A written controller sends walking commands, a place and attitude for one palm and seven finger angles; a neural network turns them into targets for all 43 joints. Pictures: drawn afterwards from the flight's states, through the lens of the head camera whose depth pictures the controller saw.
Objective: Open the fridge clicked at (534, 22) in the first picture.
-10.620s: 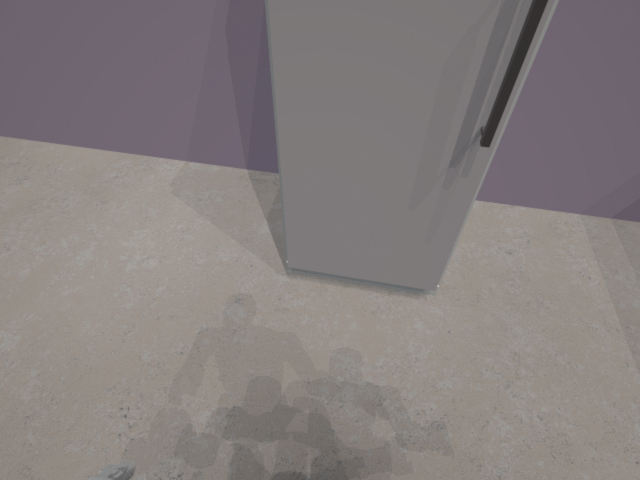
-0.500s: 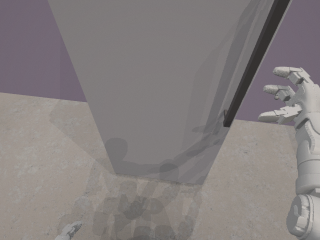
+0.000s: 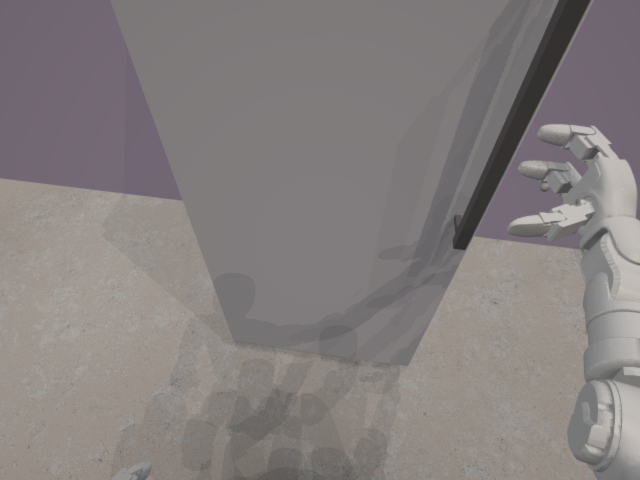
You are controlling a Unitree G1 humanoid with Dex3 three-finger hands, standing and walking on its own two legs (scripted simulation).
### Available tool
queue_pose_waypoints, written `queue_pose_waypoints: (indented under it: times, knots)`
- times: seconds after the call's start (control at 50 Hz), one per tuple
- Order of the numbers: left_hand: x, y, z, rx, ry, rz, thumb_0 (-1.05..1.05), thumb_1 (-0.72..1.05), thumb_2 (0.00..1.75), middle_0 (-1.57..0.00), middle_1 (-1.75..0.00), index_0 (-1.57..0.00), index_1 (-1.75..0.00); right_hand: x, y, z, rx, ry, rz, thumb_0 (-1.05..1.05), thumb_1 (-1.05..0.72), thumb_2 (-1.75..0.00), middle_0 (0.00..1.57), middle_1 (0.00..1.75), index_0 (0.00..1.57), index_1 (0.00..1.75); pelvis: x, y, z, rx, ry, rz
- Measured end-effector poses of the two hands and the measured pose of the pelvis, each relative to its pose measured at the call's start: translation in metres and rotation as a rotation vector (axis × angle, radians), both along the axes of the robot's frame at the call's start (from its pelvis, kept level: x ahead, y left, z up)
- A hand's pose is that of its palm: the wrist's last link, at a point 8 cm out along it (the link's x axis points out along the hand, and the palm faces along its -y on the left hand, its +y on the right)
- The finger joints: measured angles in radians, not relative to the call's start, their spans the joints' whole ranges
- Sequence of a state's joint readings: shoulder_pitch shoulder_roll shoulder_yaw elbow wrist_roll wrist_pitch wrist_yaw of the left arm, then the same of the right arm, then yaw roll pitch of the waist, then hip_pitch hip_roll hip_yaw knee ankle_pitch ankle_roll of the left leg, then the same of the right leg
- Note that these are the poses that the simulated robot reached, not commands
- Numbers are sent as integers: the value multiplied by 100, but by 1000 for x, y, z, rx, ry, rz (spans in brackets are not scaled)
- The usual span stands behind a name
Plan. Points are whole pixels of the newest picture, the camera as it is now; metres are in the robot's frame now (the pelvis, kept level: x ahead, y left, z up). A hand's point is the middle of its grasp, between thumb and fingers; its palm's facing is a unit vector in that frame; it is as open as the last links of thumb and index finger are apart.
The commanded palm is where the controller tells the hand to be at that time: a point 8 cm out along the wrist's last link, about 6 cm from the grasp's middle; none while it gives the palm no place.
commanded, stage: feel for the door with the fingertips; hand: right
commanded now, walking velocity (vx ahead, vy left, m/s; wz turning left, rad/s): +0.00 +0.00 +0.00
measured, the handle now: (507, 125) +0.52 -0.17 +0.20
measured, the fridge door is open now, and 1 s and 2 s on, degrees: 0 0 0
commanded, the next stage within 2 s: slide the fingers in behind the handle in 0.64 s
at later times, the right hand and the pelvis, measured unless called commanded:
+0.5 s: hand (536, 175) +0.46 -0.21 +0.16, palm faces +0.05 +1.00 +0.00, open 14.0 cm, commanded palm +0.44 -0.25 +0.16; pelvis -0.01 +0.00 +0.00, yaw +0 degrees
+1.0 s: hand (532, 171) +0.47 -0.21 +0.16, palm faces +0.04 +1.00 +0.01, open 13.8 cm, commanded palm +0.44 -0.25 +0.16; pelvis +0.00 -0.01 +0.00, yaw +0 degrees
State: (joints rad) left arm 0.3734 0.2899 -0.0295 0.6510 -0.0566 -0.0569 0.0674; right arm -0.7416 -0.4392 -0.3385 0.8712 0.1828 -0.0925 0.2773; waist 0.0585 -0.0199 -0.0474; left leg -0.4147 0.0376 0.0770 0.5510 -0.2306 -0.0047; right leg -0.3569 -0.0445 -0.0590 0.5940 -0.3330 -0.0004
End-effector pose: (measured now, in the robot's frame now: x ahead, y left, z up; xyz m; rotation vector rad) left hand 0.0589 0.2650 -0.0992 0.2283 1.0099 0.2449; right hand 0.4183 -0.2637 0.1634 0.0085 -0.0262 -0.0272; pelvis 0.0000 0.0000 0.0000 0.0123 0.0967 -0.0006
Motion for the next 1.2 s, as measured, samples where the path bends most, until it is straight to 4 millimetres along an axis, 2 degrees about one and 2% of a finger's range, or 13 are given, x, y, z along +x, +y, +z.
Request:
queue_pose_waypoints:
  times: [0.18,0.36,0.6,0.82,0.98,1.2]
  knots:
    - [5,-7,0,-22,-39,0,1,91,90,-20,-30,-20,-30,4,22,-4,2,19,-21,-1,50,-30,30,120,30,120,-4,1,0,-4,-11,6]
    - [2,-5,-1,-18,-37,2,1,91,90,-21,-30,-20,-30,12,11,3,-15,20,-38,-1,50,-30,30,120,30,120,-7,3,0,-5,0,7]
    - [-27,6,-3,20,65,27,1,91,90,-21,-30,-20,-30,27,7,-1,-1,24,-17,-1,50,-30,30,120,30,120,-6,1,-3,0,33,1]
    - [-43,-1,-5,13,118,45,1,91,90,-20,-30,-20,-30,36,2,-4,-5,22,-14,-1,50,-30,36,125,36,124,-4,-3,-4,5,52,2]
    - [-35,-10,-7,-9,98,36,1,91,90,-21,-30,-20,-30,34,4,-5,-3,16,-17,-1,50,-30,34,124,34,123,-1,-6,-4,6,51,6]
    - [-4,-13,-3,-15,22,11,1,91,90,-21,-30,-20,-30,26,9,-9,2,10,-13,-1,50,-30,30,121,31,120,4,-8,-3,6,33,9]
